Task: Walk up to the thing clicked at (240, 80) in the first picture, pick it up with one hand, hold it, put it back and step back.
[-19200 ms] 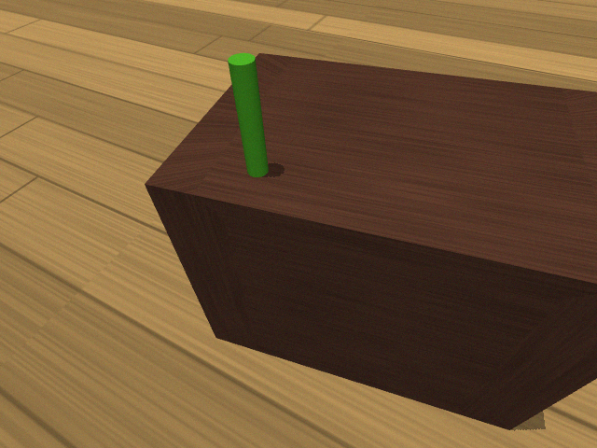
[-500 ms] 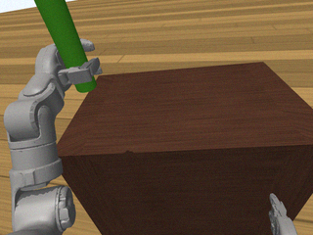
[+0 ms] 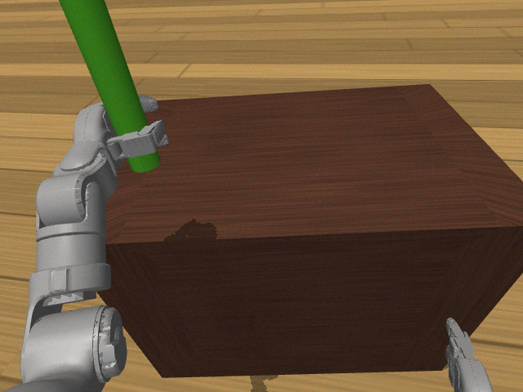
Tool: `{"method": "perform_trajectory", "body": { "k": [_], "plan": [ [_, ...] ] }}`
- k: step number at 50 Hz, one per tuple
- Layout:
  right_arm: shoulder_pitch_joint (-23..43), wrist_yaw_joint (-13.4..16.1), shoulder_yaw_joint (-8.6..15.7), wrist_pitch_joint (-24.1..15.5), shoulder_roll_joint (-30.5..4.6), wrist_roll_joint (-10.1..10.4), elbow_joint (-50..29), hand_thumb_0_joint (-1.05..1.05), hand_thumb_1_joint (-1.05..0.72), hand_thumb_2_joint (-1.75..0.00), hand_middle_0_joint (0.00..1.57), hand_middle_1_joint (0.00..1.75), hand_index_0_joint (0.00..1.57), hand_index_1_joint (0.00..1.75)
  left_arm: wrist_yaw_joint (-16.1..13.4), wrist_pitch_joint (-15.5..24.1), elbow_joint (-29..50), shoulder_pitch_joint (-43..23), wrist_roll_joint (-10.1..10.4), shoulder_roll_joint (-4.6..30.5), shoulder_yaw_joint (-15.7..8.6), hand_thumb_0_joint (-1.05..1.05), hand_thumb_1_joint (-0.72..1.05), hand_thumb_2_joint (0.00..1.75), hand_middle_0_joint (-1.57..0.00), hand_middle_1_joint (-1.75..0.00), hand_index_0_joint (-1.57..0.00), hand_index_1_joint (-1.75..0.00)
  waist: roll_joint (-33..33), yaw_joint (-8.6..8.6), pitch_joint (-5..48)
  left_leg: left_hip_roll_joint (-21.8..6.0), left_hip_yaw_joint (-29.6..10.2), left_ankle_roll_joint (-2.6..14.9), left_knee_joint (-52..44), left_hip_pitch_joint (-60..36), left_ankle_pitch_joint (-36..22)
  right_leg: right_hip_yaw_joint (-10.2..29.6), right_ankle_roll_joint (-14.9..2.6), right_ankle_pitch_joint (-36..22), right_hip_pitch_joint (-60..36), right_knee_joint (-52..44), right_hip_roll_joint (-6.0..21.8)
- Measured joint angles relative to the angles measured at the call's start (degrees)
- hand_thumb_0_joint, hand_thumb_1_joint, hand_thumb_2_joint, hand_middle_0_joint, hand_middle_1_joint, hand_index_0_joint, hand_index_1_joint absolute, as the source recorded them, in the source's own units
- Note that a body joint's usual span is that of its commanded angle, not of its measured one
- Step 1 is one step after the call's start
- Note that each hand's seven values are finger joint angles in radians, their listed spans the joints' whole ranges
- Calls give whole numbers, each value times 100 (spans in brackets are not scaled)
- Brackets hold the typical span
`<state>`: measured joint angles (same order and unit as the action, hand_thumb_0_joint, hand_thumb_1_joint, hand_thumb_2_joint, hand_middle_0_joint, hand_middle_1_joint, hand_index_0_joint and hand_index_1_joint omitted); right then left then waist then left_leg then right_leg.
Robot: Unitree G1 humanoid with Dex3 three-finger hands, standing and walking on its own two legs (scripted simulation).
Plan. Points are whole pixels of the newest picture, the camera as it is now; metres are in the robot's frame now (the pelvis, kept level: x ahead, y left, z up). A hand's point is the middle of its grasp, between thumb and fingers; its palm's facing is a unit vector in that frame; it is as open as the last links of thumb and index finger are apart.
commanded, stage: crouch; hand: left
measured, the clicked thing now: (116, 87) +0.41 +0.20 +0.31
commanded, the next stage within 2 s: lower in 1.04 s
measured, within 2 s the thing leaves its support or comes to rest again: neither
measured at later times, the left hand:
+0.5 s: hand (149, 147) +0.46 +0.21 +0.19, palm faces +0.21 -0.98 +0.00, open 5.8 cm
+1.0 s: hand (156, 155) +0.48 +0.21 +0.15, palm faces +0.22 -0.98 -0.02, open 5.8 cm
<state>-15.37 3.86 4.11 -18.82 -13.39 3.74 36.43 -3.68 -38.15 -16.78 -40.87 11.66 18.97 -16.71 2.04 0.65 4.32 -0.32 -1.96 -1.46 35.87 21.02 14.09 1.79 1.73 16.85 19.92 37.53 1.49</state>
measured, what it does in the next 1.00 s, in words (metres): stands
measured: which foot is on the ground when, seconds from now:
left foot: down 0.00-1.00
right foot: down 0.00-1.00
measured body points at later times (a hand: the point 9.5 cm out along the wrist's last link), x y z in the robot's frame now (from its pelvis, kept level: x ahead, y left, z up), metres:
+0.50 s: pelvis +0.02 +0.01 +0.00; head +0.02 +0.00 +0.45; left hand +0.44 +0.26 +0.19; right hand +0.17 -0.24 -0.06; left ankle +0.06 +0.14 -0.72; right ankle +0.03 -0.14 -0.72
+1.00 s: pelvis +0.04 +0.00 +0.00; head +0.06 +0.00 +0.45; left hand +0.46 +0.26 +0.16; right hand +0.19 -0.25 -0.07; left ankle +0.06 +0.14 -0.72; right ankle +0.03 -0.14 -0.72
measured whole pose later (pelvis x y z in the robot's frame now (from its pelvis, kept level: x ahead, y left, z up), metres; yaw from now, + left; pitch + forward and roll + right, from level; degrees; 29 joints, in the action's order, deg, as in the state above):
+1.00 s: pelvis +0.04 +0.00 +0.00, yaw -1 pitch +6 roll +0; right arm -15.4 3.1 1.5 -13.3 -12.4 1.2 31.9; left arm 1.8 -2.5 -42.5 -38.7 7.8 22.1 -18.9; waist 1.2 3.4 4.3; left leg -1.5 -1.9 -1.5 37.5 25.7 17.4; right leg 1.8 1.6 18.7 23.7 36.7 0.4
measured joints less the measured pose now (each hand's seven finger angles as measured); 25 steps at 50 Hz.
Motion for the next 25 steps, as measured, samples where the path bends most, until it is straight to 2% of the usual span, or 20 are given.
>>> {"method": "perform_trajectory", "body": {
  "k": [7, 15, 25],
  "plan": [
    [-26, 94, -9, -101, 12, -85, -22, -2, 57, -5, 6, 5, 5, 5, 97, 938, -671, 74, -154, 87, -37, 1, 10, 114, -95, -113, -99, -109, -35, 117, -57, -43, 40, 7, 103, 186, 57, 42, 10, -10, 169, 17, -43],
    [-4, 100, -61, -105, 57, -145, -117, -2, 56, -5, 6, 5, 5, 5, 175, 1826, -1370, 31, -243, 169, -111, 1, 10, 114, -95, -113, -99, -109, -31, 149, 23, -60, 67, 30, 152, 264, 150, 66, 29, 32, 222, -10, -58],
    [-121, -48, -201, -61, 133, -208, -253, -2, 56, -5, 6, 5, 6, 5, 332, 2490, -1796, 161, -308, 166, -56, 1, 9, 115, -96, -113, -100, -108, -54, 129, 15, -65, 83, 42, 152, 303, 237, 77, 35, 85, 243, -63, -59]
  ]
}}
